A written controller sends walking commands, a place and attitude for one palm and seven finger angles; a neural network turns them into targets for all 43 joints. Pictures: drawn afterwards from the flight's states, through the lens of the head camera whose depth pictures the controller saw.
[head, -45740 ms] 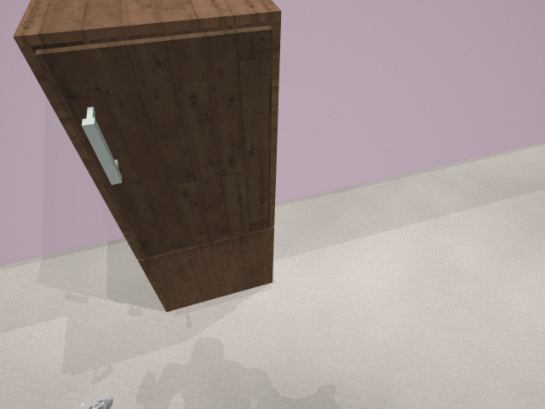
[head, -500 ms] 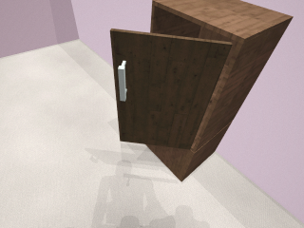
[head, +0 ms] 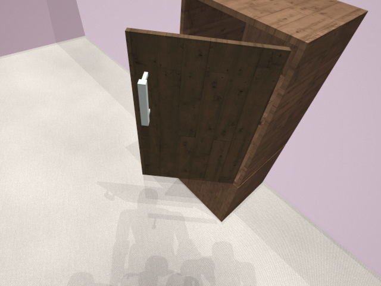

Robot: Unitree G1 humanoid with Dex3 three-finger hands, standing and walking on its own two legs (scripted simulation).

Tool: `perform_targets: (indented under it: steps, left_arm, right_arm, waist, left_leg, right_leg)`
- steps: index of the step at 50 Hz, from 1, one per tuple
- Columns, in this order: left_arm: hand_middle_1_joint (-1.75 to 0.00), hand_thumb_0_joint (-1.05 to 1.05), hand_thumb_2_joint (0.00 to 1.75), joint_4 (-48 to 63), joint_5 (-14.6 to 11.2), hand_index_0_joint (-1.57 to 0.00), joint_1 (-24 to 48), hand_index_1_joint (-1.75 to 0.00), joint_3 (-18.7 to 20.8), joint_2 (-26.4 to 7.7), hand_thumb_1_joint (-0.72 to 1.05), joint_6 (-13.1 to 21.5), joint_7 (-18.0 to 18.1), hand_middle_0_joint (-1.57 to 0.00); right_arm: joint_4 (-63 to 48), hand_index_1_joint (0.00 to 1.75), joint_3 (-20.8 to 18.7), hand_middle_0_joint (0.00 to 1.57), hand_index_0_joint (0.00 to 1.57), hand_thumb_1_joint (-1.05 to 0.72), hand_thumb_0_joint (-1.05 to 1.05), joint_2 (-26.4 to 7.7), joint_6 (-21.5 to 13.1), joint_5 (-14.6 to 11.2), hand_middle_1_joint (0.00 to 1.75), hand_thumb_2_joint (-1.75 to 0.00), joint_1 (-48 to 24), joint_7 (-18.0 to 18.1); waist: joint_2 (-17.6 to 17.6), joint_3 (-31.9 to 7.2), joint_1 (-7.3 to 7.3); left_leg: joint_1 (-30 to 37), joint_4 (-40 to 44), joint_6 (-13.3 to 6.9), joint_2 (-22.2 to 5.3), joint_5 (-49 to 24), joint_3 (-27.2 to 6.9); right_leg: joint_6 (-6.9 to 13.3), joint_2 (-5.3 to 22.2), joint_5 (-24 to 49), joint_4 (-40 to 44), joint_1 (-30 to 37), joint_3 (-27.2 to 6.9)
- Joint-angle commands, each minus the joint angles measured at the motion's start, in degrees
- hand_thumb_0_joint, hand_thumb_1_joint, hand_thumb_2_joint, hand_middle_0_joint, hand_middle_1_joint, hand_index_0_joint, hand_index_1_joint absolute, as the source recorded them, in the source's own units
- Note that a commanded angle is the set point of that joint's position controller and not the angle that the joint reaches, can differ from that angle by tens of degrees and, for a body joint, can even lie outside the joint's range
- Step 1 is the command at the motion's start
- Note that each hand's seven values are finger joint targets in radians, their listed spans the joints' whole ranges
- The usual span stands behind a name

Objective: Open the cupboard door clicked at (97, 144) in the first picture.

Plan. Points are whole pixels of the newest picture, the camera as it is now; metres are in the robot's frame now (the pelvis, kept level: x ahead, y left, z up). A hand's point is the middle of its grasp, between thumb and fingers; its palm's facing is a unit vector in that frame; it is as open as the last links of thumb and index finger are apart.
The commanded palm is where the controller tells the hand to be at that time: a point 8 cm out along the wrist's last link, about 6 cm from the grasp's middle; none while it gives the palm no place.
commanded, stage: come to a stop and stand still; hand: left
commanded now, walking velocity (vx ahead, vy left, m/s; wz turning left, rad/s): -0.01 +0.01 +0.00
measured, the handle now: (145, 99) +0.56 +0.16 +0.06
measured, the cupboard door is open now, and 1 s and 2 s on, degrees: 44 44 44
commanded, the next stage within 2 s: look again from close up in 0.54 s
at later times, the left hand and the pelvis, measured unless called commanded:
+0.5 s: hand out of the picture -0.08 +0.13 -0.18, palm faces +0.08 -0.99 -0.10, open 16.3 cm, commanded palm none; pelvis -0.04 -0.01 +0.00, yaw +2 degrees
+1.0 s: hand out of the picture -0.07 +0.19 -0.17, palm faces +0.08 -0.97 -0.24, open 16.3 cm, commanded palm none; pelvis -0.03 +0.01 +0.00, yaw +2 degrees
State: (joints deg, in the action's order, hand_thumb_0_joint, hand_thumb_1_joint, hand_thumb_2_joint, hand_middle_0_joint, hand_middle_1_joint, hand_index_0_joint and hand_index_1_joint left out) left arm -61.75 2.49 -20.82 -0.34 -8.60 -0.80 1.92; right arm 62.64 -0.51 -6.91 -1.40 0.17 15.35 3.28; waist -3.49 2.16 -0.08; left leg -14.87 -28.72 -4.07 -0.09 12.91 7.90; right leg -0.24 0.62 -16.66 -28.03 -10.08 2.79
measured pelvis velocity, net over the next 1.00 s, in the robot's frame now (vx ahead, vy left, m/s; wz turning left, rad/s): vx -0.03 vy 0.01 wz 0.03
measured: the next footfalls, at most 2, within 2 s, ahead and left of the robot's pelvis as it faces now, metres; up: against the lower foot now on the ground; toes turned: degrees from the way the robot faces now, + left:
none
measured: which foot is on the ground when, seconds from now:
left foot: down 0.00-1.00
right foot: down 0.00-1.00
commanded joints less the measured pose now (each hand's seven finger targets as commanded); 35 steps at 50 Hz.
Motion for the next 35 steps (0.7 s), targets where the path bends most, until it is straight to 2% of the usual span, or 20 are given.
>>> perform_targets:
  steps: [1, 2, 5, 10, 16, 22, 29, 30, 31, 32, 33, 34, 35]
  left_arm:
    - [-0.30, 0.00, 0.30, 2.31, -1.42, -0.15, -5.64, -0.30, 1.12, -2.80, -0.50, 0.44, 0.34, -0.15]
    - [-0.30, 0.00, 0.30, 2.22, -1.39, -0.15, -5.30, -0.30, 1.03, -2.82, -0.50, 0.44, 0.28, -0.15]
    - [-0.30, 0.00, 0.30, 2.30, -1.37, -0.15, -4.80, -0.30, 0.73, -2.92, -0.50, 0.78, 0.26, -0.15]
    - [-0.30, 0.00, 0.30, 2.26, -1.32, -0.15, -4.21, -0.30, 0.64, -3.36, -0.50, 1.27, 0.24, -0.15]
    - [-0.30, 0.00, 0.30, 1.76, -1.33, -0.15, -5.09, -0.30, 0.73, -3.33, -0.50, 1.60, 0.28, -0.15]
    - [-0.30, 0.00, 0.30, 1.40, -1.34, -0.15, -6.42, -0.30, 0.95, -2.58, -0.50, 1.66, 0.33, -0.15]
    - [-0.30, 0.00, 0.30, 1.15, -1.30, -0.15, -7.56, -0.30, 0.97, -1.38, -0.50, 1.80, 0.46, -0.15]
    - [-0.30, 0.00, 0.30, -0.09, -0.29, -0.15, -8.38, -0.30, 0.27, -3.52, -0.50, 2.30, 2.19, -0.15]
    - [-0.30, 0.00, 0.30, 3.07, -0.93, -0.15, -3.76, -0.30, 0.95, -6.80, -0.50, 2.48, 1.68, -0.15]
    - [-0.30, 0.00, 0.30, 4.69, -1.06, -0.15, -0.94, -0.30, 1.71, -7.03, -0.50, 2.53, 1.42, -0.15]
    - [-0.30, 0.00, 0.30, 5.16, -1.05, -0.15, 0.36, -0.30, 1.85, -7.25, -0.50, 3.04, 1.43, -0.15]
    - [-0.30, 0.00, 0.30, 4.74, -1.22, -0.15, -0.39, -0.30, 1.63, -5.97, -0.50, 3.15, 1.20, -0.15]
    - [-0.30, 0.00, 0.30, 4.49, -1.26, -0.15, -1.11, -0.30, 1.59, -4.65, -0.50, 3.05, 1.14, -0.15]
  right_arm:
    - [-1.91, 0.30, -1.37, 0.20, 0.20, -0.90, 0.00, -6.48, -0.13, 0.14, 0.30, -0.90, 2.68, -0.48]
    - [-1.98, 0.30, -1.36, 0.20, 0.20, -0.90, 0.00, -6.29, 0.06, 0.18, 0.30, -0.90, 2.54, -0.71]
    - [-1.99, 0.30, -1.14, 0.20, 0.20, -0.90, 0.00, -5.85, 0.60, 0.29, 0.30, -0.90, 2.02, -1.37]
    - [-1.35, 0.30, -1.00, 0.20, 0.20, -0.90, 0.00, -5.75, 1.11, 0.47, 0.30, -0.90, 3.06, -1.98]
    - [-0.53, 0.30, -0.70, 0.20, 0.20, -0.90, 0.00, -5.30, 1.23, 0.59, 0.30, -0.90, 4.76, -2.20]
    - [0.08, 0.30, -0.54, 0.20, 0.20, -0.90, 0.00, -4.25, 1.26, 0.76, 0.30, -0.90, 6.47, -2.13]
    - [0.21, 0.30, -0.45, 0.20, 0.20, -0.90, 0.00, -3.18, 1.11, 0.71, 0.30, -0.90, 7.93, -1.90]
    - [-4.38, 0.30, -0.68, 0.20, 0.20, -0.90, 0.00, -6.56, 1.16, 1.02, 0.30, -0.90, -0.76, -2.34]
    - [-5.52, 0.30, -0.70, 0.20, 0.20, -0.90, 0.00, -3.56, 1.78, 1.04, 0.30, -0.90, 4.09, -2.79]
    - [-4.53, 0.30, -1.02, 0.20, 0.20, -0.90, 0.00, -3.20, 2.04, 1.43, 0.30, -0.90, 7.07, -2.91]
    - [-4.49, 0.30, -0.69, 0.20, 0.20, -0.90, 0.00, -3.02, 1.71, 1.54, 0.30, -0.90, 9.73, -3.11]
    - [-4.74, 0.30, -0.48, 0.20, 0.20, -0.90, 0.00, -2.75, 1.26, 1.34, 0.30, -0.90, 9.80, -3.08]
    - [-5.41, 0.30, -0.52, 0.20, 0.20, -0.90, 0.00, -3.61, 0.87, 1.25, 0.30, -0.90, 9.82, -2.89]
  waist:
    - [5.94, -1.21, -0.90]
    - [5.59, -0.59, -0.73]
    - [2.80, 1.87, -0.39]
    - [2.26, 3.74, 0.21]
    - [1.28, 4.33, 0.22]
    - [3.66, 4.72, 0.12]
    - [4.37, 4.47, -0.08]
    - [9.50, 9.13, -2.23]
    - [8.99, 3.49, 2.72]
    - [9.39, 3.12, 3.86]
    - [9.60, -0.40, 4.36]
    - [8.50, -1.11, 3.57]
    - [7.13, -0.89, 3.33]
  left_leg:
    - [1.22, 7.10, -0.43, -9.26, -13.26, -10.35]
    - [0.05, 8.02, -0.09, -8.85, -7.42, -10.53]
    - [-1.85, 9.22, 1.01, -7.18, 3.57, -10.22]
    - [-1.75, 11.32, 1.56, -6.51, 9.28, -11.27]
    - [-1.69, 11.26, 1.92, -5.80, 9.33, -10.71]
    - [-2.94, 11.43, 2.07, -5.35, 10.24, -11.04]
    - [-3.97, 11.42, 2.06, -5.49, 10.27, -11.50]
    - [-5.98, -0.35, 5.16, -3.59, 7.32, -5.66]
    - [-2.28, -4.40, 4.53, -2.27, 9.48, -6.51]
    - [-0.88, -5.80, 3.65, -2.25, 8.55, -6.39]
    - [0.70, -4.06, 3.49, -2.78, 6.47, -6.75]
    - [0.97, -1.97, 3.08, -2.75, 5.54, -8.02]
    - [-0.76, 1.01, 2.33, -4.13, 7.14, -10.29]
  right_leg:
    - [1.73, 4.32, 9.90, 3.01, -1.74, -3.90]
    - [1.88, 4.27, 7.75, 3.79, -1.86, -4.27]
    - [2.57, 5.01, 3.10, 6.50, -3.65, -5.69]
    - [2.68, 5.02, -4.67, 9.48, -6.94, -6.18]
    - [2.65, 5.43, -8.18, 11.21, -8.32, -6.21]
    - [2.75, 5.20, -8.99, 11.34, -8.54, -5.85]
    - [2.87, 4.99, -7.12, 10.80, -7.52, -5.28]
    - [3.75, 6.97, -2.12, 11.34, -11.02, -6.65]
    - [5.62, 10.13, -18.77, 13.08, -15.48, -10.31]
    - [6.40, 10.27, -21.60, 12.55, -18.34, -9.73]
    - [6.39, 9.63, -16.53, 9.66, -15.20, -6.76]
    - [5.94, 8.06, -13.45, 7.12, -14.37, -5.63]
    - [5.25, 6.14, -12.42, 4.61, -13.44, -4.37]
